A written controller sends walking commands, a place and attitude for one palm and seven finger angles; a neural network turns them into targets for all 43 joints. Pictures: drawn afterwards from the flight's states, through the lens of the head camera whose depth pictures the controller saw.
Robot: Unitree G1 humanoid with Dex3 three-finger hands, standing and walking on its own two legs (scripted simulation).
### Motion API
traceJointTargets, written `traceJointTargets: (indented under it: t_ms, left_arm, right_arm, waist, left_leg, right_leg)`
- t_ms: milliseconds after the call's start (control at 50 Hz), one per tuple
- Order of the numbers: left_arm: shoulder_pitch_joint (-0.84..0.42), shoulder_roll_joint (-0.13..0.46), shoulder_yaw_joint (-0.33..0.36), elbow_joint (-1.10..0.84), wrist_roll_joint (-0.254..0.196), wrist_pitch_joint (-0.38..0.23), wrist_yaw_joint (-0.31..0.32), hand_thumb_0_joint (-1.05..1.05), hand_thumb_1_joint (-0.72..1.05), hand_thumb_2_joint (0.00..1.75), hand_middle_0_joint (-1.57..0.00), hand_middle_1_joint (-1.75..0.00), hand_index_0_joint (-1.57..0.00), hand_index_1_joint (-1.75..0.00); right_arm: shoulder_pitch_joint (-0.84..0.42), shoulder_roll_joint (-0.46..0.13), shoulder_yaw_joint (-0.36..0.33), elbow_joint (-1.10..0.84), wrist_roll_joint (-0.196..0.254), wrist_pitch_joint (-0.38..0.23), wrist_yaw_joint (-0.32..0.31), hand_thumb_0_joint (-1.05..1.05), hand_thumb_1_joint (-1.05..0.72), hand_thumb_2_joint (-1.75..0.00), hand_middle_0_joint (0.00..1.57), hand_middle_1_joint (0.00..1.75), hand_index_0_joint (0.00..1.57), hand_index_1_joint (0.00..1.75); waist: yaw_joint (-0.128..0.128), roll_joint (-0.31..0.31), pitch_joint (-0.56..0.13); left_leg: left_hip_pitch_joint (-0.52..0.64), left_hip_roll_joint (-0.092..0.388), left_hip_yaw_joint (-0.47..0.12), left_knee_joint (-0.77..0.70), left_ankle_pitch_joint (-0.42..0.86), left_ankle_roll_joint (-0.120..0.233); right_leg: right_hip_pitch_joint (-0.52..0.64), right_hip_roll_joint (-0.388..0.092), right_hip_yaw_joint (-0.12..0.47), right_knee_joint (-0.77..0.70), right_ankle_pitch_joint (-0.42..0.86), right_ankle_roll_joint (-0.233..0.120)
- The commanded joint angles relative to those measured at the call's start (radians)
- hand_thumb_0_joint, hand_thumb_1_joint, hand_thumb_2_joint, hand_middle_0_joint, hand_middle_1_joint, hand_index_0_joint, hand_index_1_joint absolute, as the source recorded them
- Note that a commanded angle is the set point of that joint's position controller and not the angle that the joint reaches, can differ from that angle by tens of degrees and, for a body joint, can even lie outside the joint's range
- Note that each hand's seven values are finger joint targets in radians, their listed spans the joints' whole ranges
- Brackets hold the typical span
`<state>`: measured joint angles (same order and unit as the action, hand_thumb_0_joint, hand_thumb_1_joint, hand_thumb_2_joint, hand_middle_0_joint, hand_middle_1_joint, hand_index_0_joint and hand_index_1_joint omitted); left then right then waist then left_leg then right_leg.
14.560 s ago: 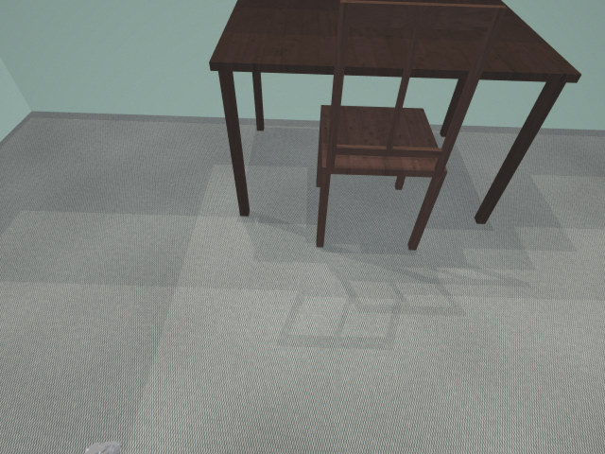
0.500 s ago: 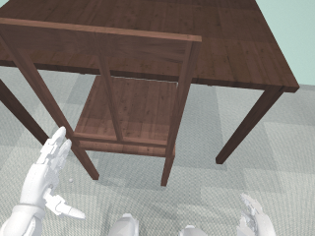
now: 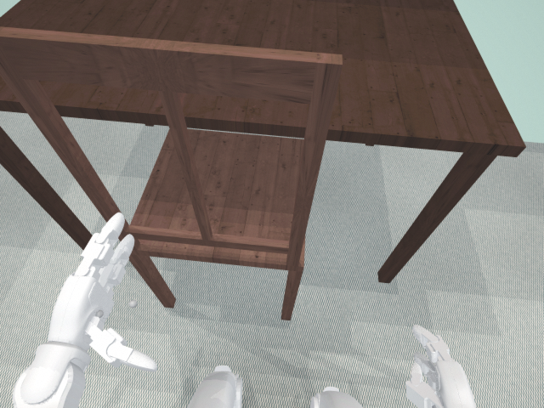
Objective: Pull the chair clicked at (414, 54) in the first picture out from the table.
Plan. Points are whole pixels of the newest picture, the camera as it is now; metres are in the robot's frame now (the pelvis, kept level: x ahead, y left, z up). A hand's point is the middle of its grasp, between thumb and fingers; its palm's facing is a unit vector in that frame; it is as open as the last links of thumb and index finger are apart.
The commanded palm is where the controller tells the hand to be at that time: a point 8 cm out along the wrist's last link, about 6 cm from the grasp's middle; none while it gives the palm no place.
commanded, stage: aim the fingers beside a spindle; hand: left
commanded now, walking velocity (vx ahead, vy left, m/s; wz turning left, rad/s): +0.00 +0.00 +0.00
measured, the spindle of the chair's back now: (192, 182) +0.46 +0.16 +0.02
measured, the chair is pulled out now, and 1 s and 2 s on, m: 0.00 0.00 0.00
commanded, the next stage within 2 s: push the fingers through the gap in 1.80 s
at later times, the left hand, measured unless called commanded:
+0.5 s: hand (164, 288) +0.28 +0.17 +0.02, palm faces -0.09 -1.00 -0.03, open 16.9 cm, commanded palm +0.26 +0.22 +0.02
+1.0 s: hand (181, 279) +0.30 +0.15 +0.00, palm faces -0.09 -1.00 -0.03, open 16.9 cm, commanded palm +0.29 +0.20 +0.00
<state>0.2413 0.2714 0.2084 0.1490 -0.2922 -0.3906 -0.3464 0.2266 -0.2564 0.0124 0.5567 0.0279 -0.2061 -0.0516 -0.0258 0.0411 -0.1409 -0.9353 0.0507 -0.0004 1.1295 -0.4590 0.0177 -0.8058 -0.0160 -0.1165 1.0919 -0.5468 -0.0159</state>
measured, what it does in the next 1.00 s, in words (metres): stands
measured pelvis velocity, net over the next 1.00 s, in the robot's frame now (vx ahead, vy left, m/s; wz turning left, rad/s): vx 0.00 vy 0.00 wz -0.02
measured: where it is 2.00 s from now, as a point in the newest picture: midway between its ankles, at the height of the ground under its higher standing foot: outside the picture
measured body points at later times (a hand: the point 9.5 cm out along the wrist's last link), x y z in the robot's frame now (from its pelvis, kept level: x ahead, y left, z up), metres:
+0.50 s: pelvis +0.00 +0.00 -0.01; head +0.08 +0.00 +0.43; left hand +0.28 +0.22 +0.02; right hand +0.15 -0.26 -0.10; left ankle +0.05 +0.11 -0.65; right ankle -0.01 -0.11 -0.65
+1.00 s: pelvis +0.00 +0.00 -0.03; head +0.09 +0.00 +0.42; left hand +0.30 +0.20 +0.01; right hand +0.15 -0.26 -0.12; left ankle +0.05 +0.11 -0.65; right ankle -0.01 -0.11 -0.65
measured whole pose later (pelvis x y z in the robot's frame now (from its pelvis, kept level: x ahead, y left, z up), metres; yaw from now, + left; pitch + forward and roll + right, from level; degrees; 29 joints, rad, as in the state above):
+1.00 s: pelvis +0.00 +0.00 -0.03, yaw -1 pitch +20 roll -2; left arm 0.05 0.22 0.12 0.27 -0.21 -0.44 -0.21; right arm 0.22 -0.25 0.00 0.56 0.01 -0.11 -0.02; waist -0.04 0.03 -0.16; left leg -1.09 0.06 0.01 1.24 -0.49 0.01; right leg -0.98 -0.02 -0.10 1.23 -0.59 -0.02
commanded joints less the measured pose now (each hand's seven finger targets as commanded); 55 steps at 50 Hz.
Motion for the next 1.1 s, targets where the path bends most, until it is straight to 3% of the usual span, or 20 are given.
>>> traceJointTargets:
  t_ms: [0, 20, 40, 120, 180, 240, 280, 360, 420, 460, 480, 520, 580, 640, 700, 800, 960, 1040, 1060, 1080]
  left_arm:
    - [-0.136, 0.156, 0.069, -0.209, -0.010, -0.074, 0.009, 0.00, -0.50, 0.30, -0.06, -0.08, -0.06, -0.08]
    - [-0.114, 0.172, 0.090, -0.196, -0.006, -0.072, 0.017, 0.00, -0.50, 0.30, -0.06, -0.08, -0.06, -0.08]
    - [-0.111, 0.143, 0.063, -0.205, -0.006, -0.072, 0.019, 0.00, -0.50, 0.30, -0.06, -0.08, -0.06, -0.08]
    - [-0.115, 0.161, 0.090, -0.161, -0.001, -0.064, 0.037, 0.00, -0.50, 0.30, -0.06, -0.08, -0.06, -0.08]
    - [-0.127, 0.135, 0.063, -0.172, 0.001, -0.076, 0.037, 0.00, -0.50, 0.30, -0.06, -0.08, -0.06, -0.08]
    - [-0.116, 0.115, 0.036, -0.181, 0.005, -0.088, 0.042, 0.00, -0.50, 0.30, -0.06, -0.08, -0.06, -0.08]
    - [-0.162, 0.116, 0.026, -0.168, 0.008, -0.090, 0.047, 0.00, -0.50, 0.30, -0.06, -0.08, -0.06, -0.08]
    - [-0.211, 0.105, 0.010, -0.156, 0.022, -0.099, 0.063, 0.00, -0.50, 0.30, -0.06, -0.08, -0.06, -0.08]
    - [-0.221, 0.127, 0.026, -0.160, 0.032, -0.103, 0.078, 0.00, -0.50, 0.30, -0.06, -0.08, -0.06, -0.08]
    - [-0.233, 0.109, 0.008, -0.170, 0.038, -0.106, 0.086, 0.00, -0.50, 0.30, -0.06, -0.08, -0.06, -0.08]
    - [-0.221, 0.087, -0.012, -0.167, 0.037, -0.101, 0.088, 0.00, -0.50, 0.30, -0.06, -0.08, -0.06, -0.08]
    - [-0.220, 0.117, 0.019, -0.127, 0.044, -0.094, 0.098, 0.00, -0.50, 0.30, -0.06, -0.08, -0.06, -0.08]
    - [-0.285, 0.082, -0.020, -0.118, 0.055, -0.092, 0.107, 0.00, -0.50, 0.30, -0.06, -0.08, -0.06, -0.08]
    - [-0.294, 0.070, -0.037, -0.128, 0.059, -0.095, 0.118, 0.00, -0.50, 0.30, -0.06, -0.08, -0.06, -0.08]
    - [-0.294, 0.069, -0.038, -0.116, 0.066, -0.097, 0.129, 0.00, -0.50, 0.30, -0.06, -0.08, -0.06, -0.08]
    - [-0.295, 0.077, -0.021, -0.105, 0.070, -0.106, 0.139, 0.00, -0.50, 0.30, -0.06, -0.08, -0.06, -0.08]
    - [-0.382, 0.059, -0.048, -0.075, 0.070, -0.123, 0.132, 0.00, -0.50, 0.30, -0.06, -0.08, -0.06, -0.08]
    - [-0.384, 0.051, -0.063, -0.080, 0.077, -0.127, 0.136, 0.00, -0.50, 0.30, -0.06, -0.08, -0.06, -0.08]
    - [-0.407, 0.038, -0.080, -0.075, 0.077, -0.124, 0.138, 0.00, -0.50, 0.30, -0.06, -0.08, -0.06, -0.08]
    - [-0.398, 0.053, -0.058, -0.051, 0.078, -0.120, 0.142, 0.00, -0.50, 0.30, -0.06, -0.08, -0.06, -0.08]
  right_arm:
    - [-0.018, -0.141, -0.061, -0.139, 0.008, -0.052, -0.009, 0.00, -0.90, -0.90, 0.20, 0.30, 0.20, 0.30]
    - [-0.017, -0.141, -0.063, -0.136, 0.006, -0.049, -0.008, 0.00, -0.90, -0.90, 0.20, 0.30, 0.20, 0.30]
    - [-0.019, -0.138, -0.062, -0.143, 0.007, -0.048, -0.006, 0.00, -0.90, -0.90, 0.20, 0.30, 0.20, 0.30]
    - [-0.020, -0.137, -0.064, -0.137, 0.005, -0.031, -0.002, 0.00, -0.90, -0.90, 0.20, 0.30, 0.20, 0.30]
    - [-0.021, -0.135, -0.065, -0.142, 0.005, -0.029, 0.003, 0.00, -0.90, -0.90, 0.20, 0.30, 0.20, 0.30]
    - [-0.017, -0.135, -0.067, -0.143, 0.004, -0.030, 0.006, 0.00, -0.90, -0.90, 0.20, 0.30, 0.20, 0.30]
    - [-0.011, -0.139, -0.067, -0.135, 0.004, -0.026, 0.005, 0.00, -0.90, -0.90, 0.20, 0.30, 0.20, 0.30]
    - [-0.009, -0.142, -0.066, -0.134, 0.001, -0.022, 0.006, 0.00, -0.90, -0.90, 0.20, 0.30, 0.20, 0.30]
    - [-0.010, -0.143, -0.067, -0.135, -0.001, -0.017, 0.006, 0.00, -0.90, -0.90, 0.20, 0.30, 0.20, 0.30]
    - [-0.009, -0.139, -0.068, -0.134, -0.002, -0.015, 0.010, 0.00, -0.90, -0.90, 0.20, 0.30, 0.20, 0.30]
    - [-0.011, -0.135, -0.065, -0.139, -0.003, -0.013, 0.013, 0.00, -0.90, -0.90, 0.20, 0.30, 0.20, 0.30]
    - [-0.008, -0.140, -0.067, -0.134, -0.003, -0.001, 0.013, 0.00, -0.90, -0.90, 0.20, 0.30, 0.20, 0.30]
    - [-0.009, -0.139, -0.065, -0.135, -0.003, 0.009, 0.017, 0.00, -0.90, -0.90, 0.20, 0.30, 0.20, 0.30]
    - [-0.011, -0.137, -0.065, -0.141, -0.004, 0.014, 0.020, 0.00, -0.90, -0.90, 0.20, 0.30, 0.20, 0.30]
    - [-0.007, -0.136, -0.067, -0.140, -0.006, 0.024, 0.022, 0.00, -0.90, -0.90, 0.20, 0.30, 0.20, 0.30]
    - [-0.007, -0.133, -0.067, -0.139, -0.009, 0.038, 0.029, 0.00, -0.90, -0.90, 0.20, 0.30, 0.20, 0.30]
    - [-0.008, -0.134, -0.067, -0.126, -0.009, 0.052, 0.027, 0.00, -0.90, -0.90, 0.20, 0.30, 0.20, 0.30]
    - [-0.005, -0.137, -0.070, -0.122, -0.011, 0.053, 0.028, 0.00, -0.90, -0.90, 0.20, 0.30, 0.20, 0.30]
    - [-0.007, -0.136, -0.069, -0.120, -0.011, 0.055, 0.028, 0.00, -0.90, -0.90, 0.20, 0.30, 0.20, 0.30]
    - [-0.003, -0.138, -0.070, -0.119, -0.012, 0.059, 0.028, 0.00, -0.90, -0.90, 0.20, 0.30, 0.20, 0.30]
  waist:
    - [-0.017, 0.032, -0.231]
    - [-0.007, 0.018, -0.246]
    - [-0.010, 0.019, -0.256]
    - [-0.009, 0.001, -0.234]
    - [-0.010, 0.030, -0.246]
    - [-0.013, 0.016, -0.264]
    - [-0.029, 0.001, -0.244]
    - [-0.031, 0.001, -0.249]
    - [-0.019, 0.017, -0.280]
    - [-0.016, 0.030, -0.308]
    - [-0.017, 0.030, -0.305]
    - [-0.017, -0.011, -0.296]
    - [-0.029, 0.003, -0.276]
    - [-0.023, 0.022, -0.305]
    - [-0.025, -0.011, -0.310]
    - [-0.016, -0.011, -0.329]
    - [-0.040, -0.009, -0.308]
    - [-0.034, 0.006, -0.360]
    - [-0.043, -0.004, -0.352]
    - [-0.035, -0.010, -0.342]
  left_leg:
    - [0.257, -0.027, -0.039, -0.150, 0.176, 0.011]
    - [0.253, -0.026, -0.040, -0.149, 0.192, 0.011]
    - [0.259, -0.028, -0.037, -0.148, 0.206, 0.012]
    - [0.218, -0.028, -0.030, -0.141, 0.187, 0.011]
    - [0.227, -0.028, -0.027, -0.134, 0.193, 0.009]
    - [0.235, -0.025, -0.031, -0.127, 0.215, 0.011]
    - [0.214, -0.023, -0.034, -0.120, 0.180, 0.010]
    - [0.193, -0.024, -0.035, -0.107, 0.160, 0.012]
    - [0.203, -0.022, -0.037, -0.103, 0.172, 0.012]
    - [0.227, -0.021, -0.039, -0.100, 0.208, 0.009]
    - [0.225, -0.023, -0.038, -0.101, 0.206, 0.009]
    - [0.189, -0.022, -0.035, -0.092, 0.192, 0.011]
    - [0.185, -0.022, -0.039, -0.089, 0.165, 0.009]
    - [0.196, -0.023, -0.039, -0.082, 0.178, 0.009]
    - [0.189, -0.022, -0.038, -0.072, 0.195, 0.010]
    - [0.164, -0.025, -0.031, -0.054, 0.206, 0.010]
    - [0.123, -0.024, -0.032, -0.026, 0.159, 0.012]
    - [0.153, -0.021, -0.039, -0.020, 0.196, 0.012]
    - [0.144, -0.021, -0.040, -0.015, 0.186, 0.013]
    - [0.130, -0.023, -0.038, -0.014, 0.177, 0.011]
  right_leg:
    - [0.027, 0.022, 0.065, -0.172, 0.200, -0.004]
    - [0.040, 0.025, 0.062, -0.164, 0.213, -0.005]
    - [0.042, 0.023, 0.063, -0.161, 0.232, -0.003]
    - [0.041, 0.024, 0.066, -0.160, 0.221, -0.001]
    - [0.029, 0.021, 0.068, -0.151, 0.227, -0.003]
    - [0.024, 0.022, 0.065, -0.138, 0.248, -0.002]
    - [-0.003, 0.021, 0.066, -0.140, 0.213, 0.000]
    - [-0.024, 0.020, 0.070, -0.126, 0.192, -0.001]
    - [-0.026, 0.020, 0.070, -0.115, 0.196, -0.005]
    - [-0.025, 0.018, 0.067, -0.100, 0.231, -0.006]
    - [-0.022, 0.017, 0.066, -0.103, 0.231, -0.005]
    - [-0.017, 0.021, 0.071, -0.103, 0.226, -0.004]
    - [-0.053, 0.019, 0.067, -0.095, 0.198, -0.005]
    - [-0.056, 0.017, 0.069, -0.087, 0.206, -0.007]
    - [-0.052, 0.019, 0.072, -0.080, 0.231, -0.006]
    - [-0.039, 0.018, 0.079, -0.065, 0.254, -0.007]
    - [-0.086, 0.019, 0.087, -0.059, 0.204, -0.006]
    - [-0.095, 0.019, 0.080, -0.039, 0.225, -0.009]
    - [-0.103, 0.018, 0.082, -0.041, 0.220, -0.007]
    - [-0.102, 0.020, 0.083, -0.041, 0.212, -0.008]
